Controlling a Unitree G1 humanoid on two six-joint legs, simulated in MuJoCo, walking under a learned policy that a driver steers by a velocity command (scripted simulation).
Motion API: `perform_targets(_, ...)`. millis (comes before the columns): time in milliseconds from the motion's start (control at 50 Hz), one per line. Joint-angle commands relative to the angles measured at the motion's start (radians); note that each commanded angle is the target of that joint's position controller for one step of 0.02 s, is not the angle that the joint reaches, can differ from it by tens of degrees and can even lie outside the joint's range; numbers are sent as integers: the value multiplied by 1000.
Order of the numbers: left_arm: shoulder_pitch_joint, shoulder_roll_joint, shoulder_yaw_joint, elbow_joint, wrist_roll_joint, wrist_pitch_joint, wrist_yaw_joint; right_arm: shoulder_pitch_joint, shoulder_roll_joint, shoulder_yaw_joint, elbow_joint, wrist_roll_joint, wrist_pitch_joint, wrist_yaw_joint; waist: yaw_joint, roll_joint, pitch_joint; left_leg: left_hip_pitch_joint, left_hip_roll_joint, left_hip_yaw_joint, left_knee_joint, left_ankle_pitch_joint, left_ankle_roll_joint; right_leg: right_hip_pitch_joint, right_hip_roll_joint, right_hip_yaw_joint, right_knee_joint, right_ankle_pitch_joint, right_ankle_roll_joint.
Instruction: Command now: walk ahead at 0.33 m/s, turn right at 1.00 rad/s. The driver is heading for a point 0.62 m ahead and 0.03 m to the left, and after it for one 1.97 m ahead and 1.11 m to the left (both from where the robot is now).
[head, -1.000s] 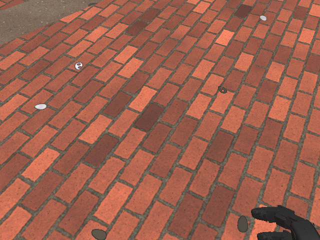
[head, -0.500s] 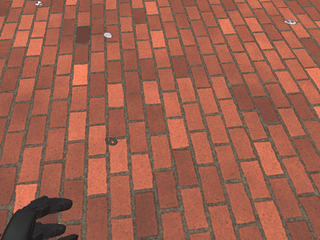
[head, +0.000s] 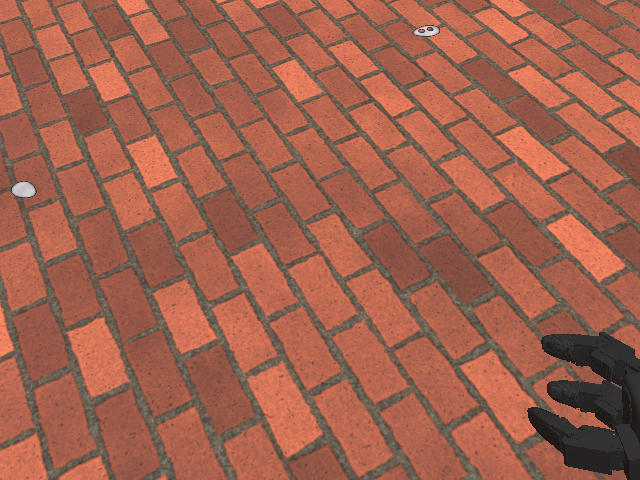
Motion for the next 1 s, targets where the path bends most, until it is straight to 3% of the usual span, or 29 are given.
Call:
perform_targets(20, 15, -51, -24, -124, 48, -1, -1, 420, -174, -65, 14, -40, 15, -8, -183, 144, -506, 973, 401, -338, 167, 773, 203, -494, 37, -64, 664, -330, 134)
perform_targets(40, 191, 55, -13, -124, 22, 0, -18, 407, -183, -69, 22, -45, 25, 8, -114, 257, -638, 993, 573, -610, 147, 632, 345, -531, -53, -12, 910, -261, 162)
perform_targets(60, 116, 117, -2, -141, -3, 14, -25, 271, -206, -88, 2, -23, 38, 1, -95, 234, -566, 899, 536, -644, 46, 88, 392, -619, -144, -80, 991, -96, 181)
perform_targets(80, -43, 148, 8, -151, -2, 32, -16, 188, -105, -64, -24, -29, 54, -13, -134, 92, -391, 707, 410, -471, -36, -151, 339, -647, -183, -160, 922, 7, 187)
perform_targets(100, -115, 150, 13, -167, 6, 52, -4, 140, -71, -40, -29, -36, 69, -19, -121, 8, -269, 522, 339, -353, -66, -191, 299, -611, -196, -189, 897, 58, 189)
perform_targets(140, -146, 95, 1, -195, 21, 63, 0, 117, -88, -42, 12, -31, 67, -10, -86, 0, -119, 278, 240, -159, -105, -32, 269, -509, -214, -200, 712, 42, 166)
perform_targets(180, -146, 21, -22, -196, 28, 40, 0, 136, -106, -55, 59, -29, 54, 4, -83, 43, -147, 262, 203, -42, -106, 238, 279, -428, -208, -240, 484, 27, 157)
perform_targets(240, -173, 22, -34, -185, 38, 28, -10, 131, -130, -68, 91, -8, 66, 10, -89, 64, -252, 308, 248, -16, -93, 326, 317, -311, -222, -247, 270, 153, 147)
perform_targets(360, -237, 58, -22, -189, 47, 53, -36, 138, -132, -59, 132, 17, 98, 15, -88, 91, -180, 176, 221, 0, -85, -280, 243, -64, -196, -298, -122, 332, 66)
perform_targets(380, -245, 67, -21, -198, 55, 53, -35, 185, -98, -45, 154, 13, 98, 18, -92, 65, -166, 125, 188, 20, -58, -392, 182, 3, -224, -256, -207, 350, 34)
perform_targets(400, -243, 127, -15, -216, 72, 53, -26, 228, -45, -26, 154, -15, 95, 24, -124, -111, -190, 54, 101, 113, 117, -565, 96, 75, -408, -37, -283, 452, -28)
perform_targets(420, -295, 132, -17, -212, 89, 51, -26, 234, -36, -25, 134, -18, 93, 22, -151, -282, -181, 68, 26, 174, 193, -647, 47, -92, -535, 88, -355, 352, -154)
perform_targets(440, -341, 102, -21, -226, 92, 38, -26, 189, -104, -42, 142, -15, 99, 13, -116, -231, -131, 124, 52, 126, 290, -628, 26, -186, -493, 80, -389, 234, -163)
perform_targets(460, -377, 69, -31, -218, 92, 24, -28, 201, -115, -51, 154, -9, 105, 11, -139, -211, -113, 144, 52, 122, 310, -594, 21, -219, -452, 30, -381, 214, -129)
perform_targets(500, -408, 56, -35, -206, 74, 7, -31, 236, -101, -52, 184, -23, 117, 2, -148, -188, -108, 180, 58, 119, 318, -558, 2, -226, -411, -31, -339, 330, -95)
perform_targets(560, -396, 4, -49, -175, 67, 4, -31, 280, -44, -32, 210, -7, 112, 16, -168, -154, -151, 271, 56, 145, 162, -452, -3, -167, -379, -116, -248, 504, -76)
perform_targets(620, -289, 96, -5, -151, 51, 11, -11, 204, -165, -56, 152, -3, 114, 19, -101, -98, -127, 210, 70, 110, 132, -112, 43, -103, -337, -147, -165, 415, -22)
perform_targets(660, -277, 99, 7, -156, 61, 26, 10, 213, -159, -68, 151, 19, 121, 17, -103, -27, -105, 112, 66, 54, 144, -179, 109, -92, -310, -222, -148, 378, 1)
perform_targets(740, -289, 65, 23, -161, 58, 45, 31, 253, -108, -70, 134, 12, 138, 10, -120, -126, -146, 52, 29, 89, 279, -300, 94, -69, -428, -186, -195, 410, -53)
perform_targets(760, -289, 68, 29, -169, 54, 37, 32, 284, -82, -69, 139, 16, 144, 14, -114, -206, -209, 42, 4, 150, 422, -553, 88, -51, -515, -114, -262, 191, -93)
perform_targets(800, -248, 116, 41, -162, 37, -4, 30, 204, -118, -80, 81, 19, 148, 31, -89, -202, -152, -70, 104, 132, 659, -697, 109, -113, -674, 102, -419, -225, -141)
perform_targets(840, -337, 148, 46, -159, 6, -38, 23, 221, -108, -77, 76, 25, 149, 39, -146, -201, -94, -33, 152, 119, 587, -710, 134, -168, -640, 20, -483, -234, -69)
perform_targets(880, -453, 156, 47, -166, 10, -44, 4, 396, -102, -87, 160, 25, 146, 42, -244, -197, -108, 277, 99, 249, 439, -647, 145, -322, -512, -231, -441, -148, 13)
perform_targets(900, -509, 136, 44, -172, 19, -42, -2, 539, -106, -100, 236, 27, 146, 41, -311, -143, -91, 422, 41, 338, 351, -551, 139, -407, -455, -351, -323, -175, 46)
perform_targets(920, -508, 83, 33, -171, 39, -41, -4, 664, -105, -110, 315, 26, 142, 38, -341, 0, -72, 536, -28, 380, 275, -542, 143, -481, -385, -459, -90, -180, 69)
perform_targets(940, -549, 10, 12, -195, 53, -42, -15, 794, -107, -115, 355, 17, 127, 41, -399, 229, 3, 635, -5, 215, 167, -608, 207, -698, -307, -506, 385, -161, 94)
perform_targets(960, -554, -119, -27, -237, 45, -62, -34, 730, -123, -79, 294, 6, 80, 54, -298, 378, 73, 589, 155, -259, 86, -662, 304, -988, -235, -365, 797, -159, 100)
perform_targets(980, -505, -113, -51, -297, 150, -54, -52, 535, -170, -75, 177, -21, 105, 52, -223, 337, -39, 573, 312, -722, -289, -808, 359, -1114, -212, -273, 792, -53, 95)
perform_targets(1000, -511, -48, -39, -292, 150, -64, -63, 456, -205, -91, 143, -44, 108, 36, -169, 128, 17, 504, 424, -819, -388, -1107, 391, -1138, -298, -255, 805, 95, 98)
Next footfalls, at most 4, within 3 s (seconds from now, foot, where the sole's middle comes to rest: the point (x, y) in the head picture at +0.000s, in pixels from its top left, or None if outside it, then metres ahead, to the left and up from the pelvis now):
0.38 right None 0.16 -0.09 -0.75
0.94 left None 0.12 0.18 -0.75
1.40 right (305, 414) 0.54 0.16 -0.75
1.78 left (283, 264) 0.91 0.26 -0.75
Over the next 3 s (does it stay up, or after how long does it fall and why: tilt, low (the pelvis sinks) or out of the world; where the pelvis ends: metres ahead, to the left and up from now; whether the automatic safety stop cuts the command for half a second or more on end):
stays up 0.88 0.20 0.03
